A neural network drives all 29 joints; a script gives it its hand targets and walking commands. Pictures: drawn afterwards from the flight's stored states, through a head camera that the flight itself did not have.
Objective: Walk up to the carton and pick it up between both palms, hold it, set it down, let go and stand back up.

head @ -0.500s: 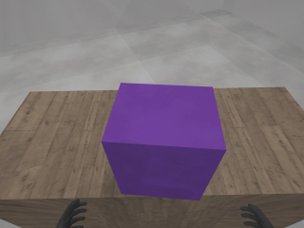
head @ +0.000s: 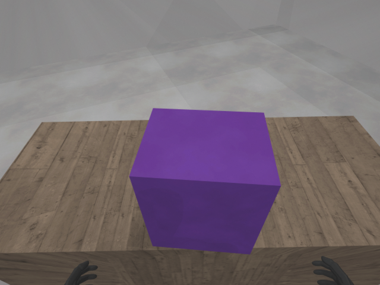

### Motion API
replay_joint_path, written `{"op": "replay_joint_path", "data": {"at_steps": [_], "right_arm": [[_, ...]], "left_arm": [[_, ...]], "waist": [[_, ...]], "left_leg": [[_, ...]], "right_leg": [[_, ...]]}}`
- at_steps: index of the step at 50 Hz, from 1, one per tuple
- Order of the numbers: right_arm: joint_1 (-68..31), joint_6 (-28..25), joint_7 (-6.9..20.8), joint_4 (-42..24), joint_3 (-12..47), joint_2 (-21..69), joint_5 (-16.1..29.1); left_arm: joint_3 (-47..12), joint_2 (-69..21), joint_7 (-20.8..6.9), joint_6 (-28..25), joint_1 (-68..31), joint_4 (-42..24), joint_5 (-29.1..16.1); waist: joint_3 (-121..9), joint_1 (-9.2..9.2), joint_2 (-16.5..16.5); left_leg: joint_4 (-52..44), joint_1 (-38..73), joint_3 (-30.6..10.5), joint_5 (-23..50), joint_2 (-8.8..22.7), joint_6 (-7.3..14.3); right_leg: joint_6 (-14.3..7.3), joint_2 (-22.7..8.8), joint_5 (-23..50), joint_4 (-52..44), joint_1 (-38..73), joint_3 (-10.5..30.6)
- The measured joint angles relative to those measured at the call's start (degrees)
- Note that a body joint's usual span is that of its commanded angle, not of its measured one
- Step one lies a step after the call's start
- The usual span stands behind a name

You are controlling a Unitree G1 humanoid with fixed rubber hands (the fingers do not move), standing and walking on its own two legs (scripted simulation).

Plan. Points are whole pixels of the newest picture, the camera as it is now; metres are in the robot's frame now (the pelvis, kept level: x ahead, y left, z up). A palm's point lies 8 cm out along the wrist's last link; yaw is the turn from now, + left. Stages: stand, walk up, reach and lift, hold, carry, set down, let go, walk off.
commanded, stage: stand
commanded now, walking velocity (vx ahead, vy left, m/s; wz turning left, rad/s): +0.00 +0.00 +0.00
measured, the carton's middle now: (203, 184) +0.36 -0.03 +0.02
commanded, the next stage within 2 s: none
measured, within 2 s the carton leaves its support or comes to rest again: neither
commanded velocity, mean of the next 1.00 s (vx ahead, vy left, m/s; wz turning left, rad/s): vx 0.00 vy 0.00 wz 0.00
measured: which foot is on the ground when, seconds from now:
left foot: down 0.00-1.00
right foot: down 0.00-1.00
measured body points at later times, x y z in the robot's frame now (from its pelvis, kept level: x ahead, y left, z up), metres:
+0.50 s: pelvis +0.00 +0.00 +0.00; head -0.01 +0.00 +0.45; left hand +0.15 +0.28 -0.09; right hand +0.12 -0.30 -0.08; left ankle -0.02 +0.13 -0.74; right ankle +0.01 -0.13 -0.74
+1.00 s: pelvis +0.00 -0.01 +0.00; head -0.02 -0.01 +0.45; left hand +0.14 +0.27 -0.10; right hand +0.11 -0.31 -0.09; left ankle -0.02 +0.13 -0.74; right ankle +0.01 -0.13 -0.74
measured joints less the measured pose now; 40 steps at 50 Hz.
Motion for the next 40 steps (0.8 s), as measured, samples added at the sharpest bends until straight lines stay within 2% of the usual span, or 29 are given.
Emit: {"op": "replay_joint_path", "data": {"at_steps": [40], "right_arm": [[0.01,0.04,0.00,3.83,0.00,-0.78,0.73]], "left_arm": [[0.00,0.00,0.00,-0.21,-0.65,6.25,0.00]], "waist": [[-0.06,0.00,0.47]], "left_leg": [[-1.01,0.42,0.01,0.72,-0.01,0.01]], "right_leg": [[-0.17,0.00,0.12,0.00,-0.03,-0.01]]}}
